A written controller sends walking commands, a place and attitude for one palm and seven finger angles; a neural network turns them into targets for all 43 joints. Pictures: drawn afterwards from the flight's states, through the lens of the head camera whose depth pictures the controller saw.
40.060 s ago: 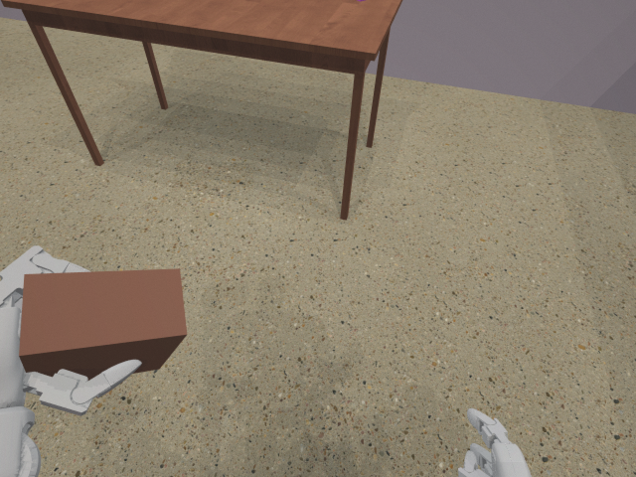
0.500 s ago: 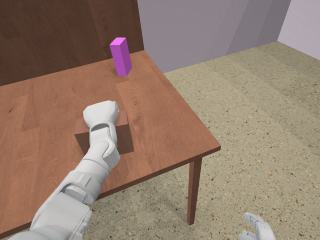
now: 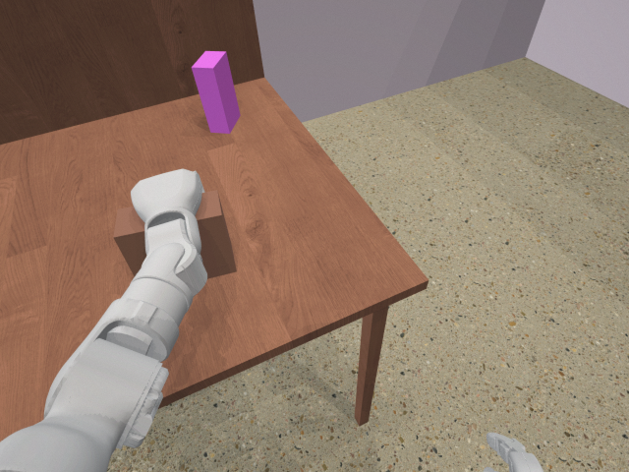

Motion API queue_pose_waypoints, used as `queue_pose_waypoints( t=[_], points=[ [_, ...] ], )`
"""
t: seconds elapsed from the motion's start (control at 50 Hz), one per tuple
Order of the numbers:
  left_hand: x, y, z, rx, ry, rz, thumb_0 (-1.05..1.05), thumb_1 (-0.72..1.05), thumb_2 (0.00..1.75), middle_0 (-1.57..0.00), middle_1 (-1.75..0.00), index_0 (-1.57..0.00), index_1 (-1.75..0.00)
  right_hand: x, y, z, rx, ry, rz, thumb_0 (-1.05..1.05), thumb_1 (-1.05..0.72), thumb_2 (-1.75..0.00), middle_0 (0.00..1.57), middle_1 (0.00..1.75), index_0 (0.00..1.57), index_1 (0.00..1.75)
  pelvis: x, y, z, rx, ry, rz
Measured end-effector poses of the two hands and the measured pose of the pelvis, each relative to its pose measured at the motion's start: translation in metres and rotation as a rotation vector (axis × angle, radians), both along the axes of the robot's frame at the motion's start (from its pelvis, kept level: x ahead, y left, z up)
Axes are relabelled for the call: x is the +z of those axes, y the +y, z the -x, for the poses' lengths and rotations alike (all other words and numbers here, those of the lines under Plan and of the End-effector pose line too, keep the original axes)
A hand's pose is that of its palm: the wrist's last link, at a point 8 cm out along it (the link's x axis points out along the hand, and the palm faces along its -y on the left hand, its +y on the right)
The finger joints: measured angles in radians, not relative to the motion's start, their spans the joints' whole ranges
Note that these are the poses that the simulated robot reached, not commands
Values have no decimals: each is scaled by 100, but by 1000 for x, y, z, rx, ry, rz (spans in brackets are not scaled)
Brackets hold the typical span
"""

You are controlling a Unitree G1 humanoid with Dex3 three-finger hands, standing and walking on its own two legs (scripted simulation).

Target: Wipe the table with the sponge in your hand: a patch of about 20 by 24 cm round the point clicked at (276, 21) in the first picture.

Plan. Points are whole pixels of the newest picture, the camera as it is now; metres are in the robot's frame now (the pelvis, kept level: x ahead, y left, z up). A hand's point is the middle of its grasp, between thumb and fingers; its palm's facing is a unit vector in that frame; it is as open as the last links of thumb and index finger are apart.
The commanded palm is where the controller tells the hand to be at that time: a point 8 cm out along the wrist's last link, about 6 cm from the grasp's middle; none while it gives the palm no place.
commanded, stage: wipe forward along the third lane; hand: left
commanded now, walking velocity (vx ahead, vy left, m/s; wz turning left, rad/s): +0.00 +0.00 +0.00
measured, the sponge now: (183, 251) +0.42 +0.21 +0.04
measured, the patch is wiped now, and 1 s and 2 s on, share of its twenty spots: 0.95 1.00 1.00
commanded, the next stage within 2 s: wipe back along the third lane in 0.22 s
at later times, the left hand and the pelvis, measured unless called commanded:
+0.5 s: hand (177, 213) +0.46 +0.22 +0.09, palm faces -0.02 -0.04 -1.00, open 10.2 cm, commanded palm +0.42 +0.21 +0.12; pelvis +0.01 +0.03 +0.00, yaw +0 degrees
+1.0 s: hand (177, 229) +0.42 +0.21 +0.09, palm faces +0.03 -0.06 -1.00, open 10.2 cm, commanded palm +0.37 +0.18 +0.12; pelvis +0.04 +0.05 +0.00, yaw +2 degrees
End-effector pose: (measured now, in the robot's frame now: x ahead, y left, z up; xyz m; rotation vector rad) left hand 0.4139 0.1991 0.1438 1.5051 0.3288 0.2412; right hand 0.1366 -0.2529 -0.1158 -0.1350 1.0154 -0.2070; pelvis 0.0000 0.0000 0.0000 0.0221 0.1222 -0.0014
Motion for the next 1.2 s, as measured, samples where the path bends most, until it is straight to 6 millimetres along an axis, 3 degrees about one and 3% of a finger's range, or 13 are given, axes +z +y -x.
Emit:
queue_pose_waypoints(
  t=[0.36,0.48,0.6,0.82,0.92,1.04,1.2],
  points=[
    [-1,16,-31,-3,17,-11,2,-55,106,-70,-134,-78,-126,-9,16,22,-21,84,0,1,-90,-90,20,30,20,30,0,17,-8,11,49,11],
    [-3,16,-27,-18,-16,-17,1,-54,106,-68,-136,-77,-127,-10,28,17,-13,91,-22,1,-90,-90,20,30,20,30,0,25,-13,4,49,15],
    [-4,15,-15,-13,-68,-10,1,-52,106,-65,-139,-73,-131,-5,42,-6,15,67,-47,1,-90,-90,20,30,20,30,1,32,-19,6,31,20],
    [-3,12,2,11,-60,10,0,-50,106,-63,-141,-70,-134,23,75,-88,118,-83,-67,1,-90,-90,20,30,20,30,3,43,-30,24,-10,26],
    [-3,10,6,-10,-61,10,-1,-50,106,-63,-141,-70,-134,35,91,-116,171,-134,-79,1,-90,-90,20,30,20,30,2,47,-34,35,-18,28],
    [-4,7,16,-43,-94,9,-1,-50,106,-62,-142,-70,-134,38,105,-131,214,-147,-113,1,-90,-90,20,30,20,30,0,50,-40,40,-28,32],
    [-3,-2,39,-68,-128,24,0,-49,106,-62,-142,-70,-134,35,105,-125,223,-133,-143,1,-90,-90,20,30,20,30,-1,54,-39,35,-58,33]
  ],
)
